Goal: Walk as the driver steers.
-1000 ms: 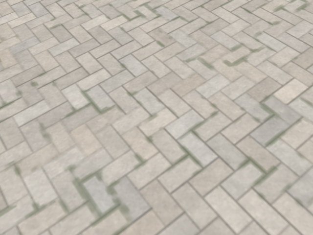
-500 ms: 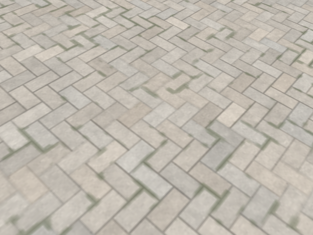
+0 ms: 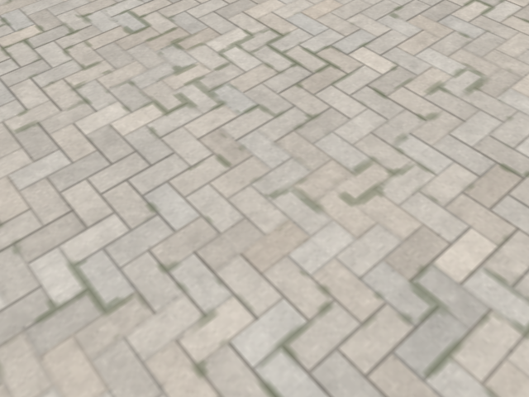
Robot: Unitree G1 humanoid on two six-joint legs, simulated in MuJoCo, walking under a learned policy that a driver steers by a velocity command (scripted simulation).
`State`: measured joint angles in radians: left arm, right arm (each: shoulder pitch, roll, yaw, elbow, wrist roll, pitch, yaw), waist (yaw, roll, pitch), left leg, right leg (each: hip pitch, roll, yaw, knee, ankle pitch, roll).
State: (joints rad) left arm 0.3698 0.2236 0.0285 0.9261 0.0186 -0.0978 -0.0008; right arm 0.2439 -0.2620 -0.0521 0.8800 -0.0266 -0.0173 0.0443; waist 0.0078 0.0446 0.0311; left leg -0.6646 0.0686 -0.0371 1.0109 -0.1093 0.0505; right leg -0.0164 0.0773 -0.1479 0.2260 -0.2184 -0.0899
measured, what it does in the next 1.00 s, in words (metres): walks ahead, turning left: left foot, then right foot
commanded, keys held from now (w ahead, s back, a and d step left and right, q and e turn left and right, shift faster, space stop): w+q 1.00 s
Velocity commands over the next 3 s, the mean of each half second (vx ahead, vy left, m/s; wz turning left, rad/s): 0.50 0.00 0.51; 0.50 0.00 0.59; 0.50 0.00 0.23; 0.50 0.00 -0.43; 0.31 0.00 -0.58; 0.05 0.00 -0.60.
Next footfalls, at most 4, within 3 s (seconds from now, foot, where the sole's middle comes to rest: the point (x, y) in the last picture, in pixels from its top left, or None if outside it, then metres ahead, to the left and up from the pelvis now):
0.24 left None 0.28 0.08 -0.78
0.76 right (283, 345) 0.63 0.01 -0.78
1.28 left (162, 322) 0.70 0.34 -0.78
1.84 right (165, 225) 1.04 0.38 -0.78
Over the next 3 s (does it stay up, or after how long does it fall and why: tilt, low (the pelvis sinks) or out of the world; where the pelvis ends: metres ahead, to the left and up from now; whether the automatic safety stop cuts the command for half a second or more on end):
stays up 1.14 0.48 0.00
